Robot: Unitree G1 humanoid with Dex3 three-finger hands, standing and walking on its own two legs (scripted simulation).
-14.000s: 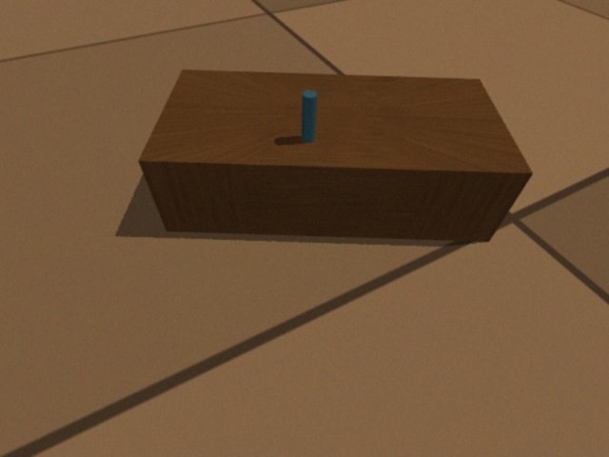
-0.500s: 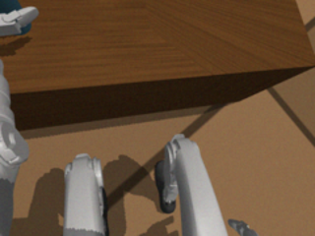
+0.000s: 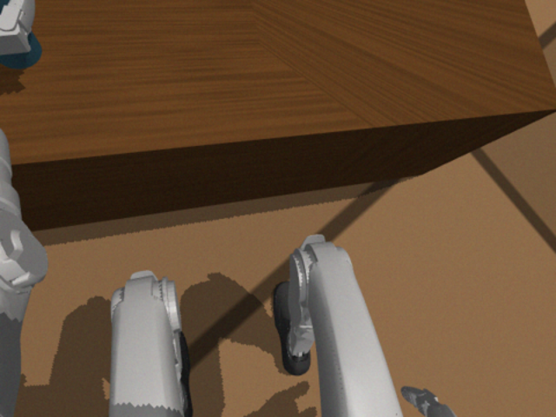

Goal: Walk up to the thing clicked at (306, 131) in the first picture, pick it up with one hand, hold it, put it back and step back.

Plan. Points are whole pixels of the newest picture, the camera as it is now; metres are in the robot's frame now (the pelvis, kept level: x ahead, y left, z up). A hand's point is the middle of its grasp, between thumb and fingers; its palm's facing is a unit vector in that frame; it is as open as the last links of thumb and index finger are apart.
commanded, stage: settle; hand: left
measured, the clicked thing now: out of the picture +0.60 +0.23 +0.05
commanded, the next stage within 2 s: lift in 1.04 s
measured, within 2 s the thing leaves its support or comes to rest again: leaves its support in 0.08 s
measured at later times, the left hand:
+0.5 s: hand out of the picture +0.60 +0.22 +0.09, palm faces +0.21 -0.98 -0.03, open 6.9 cm
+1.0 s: hand out of the picture +0.60 +0.21 +0.12, palm faces +0.21 -0.98 -0.03, open 6.9 cm
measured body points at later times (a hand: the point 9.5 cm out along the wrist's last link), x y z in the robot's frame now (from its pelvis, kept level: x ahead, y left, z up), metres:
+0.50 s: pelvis +0.01 +0.00 +0.06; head +0.25 +0.04 +0.45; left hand +0.59 +0.27 +0.10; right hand +0.03 -0.27 -0.04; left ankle +0.07 +0.12 -0.40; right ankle +0.12 -0.15 -0.40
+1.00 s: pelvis +0.02 +0.00 +0.10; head +0.25 +0.03 +0.48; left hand +0.58 +0.26 +0.12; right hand +0.05 -0.27 -0.02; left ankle +0.07 +0.12 -0.40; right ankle +0.12 -0.15 -0.40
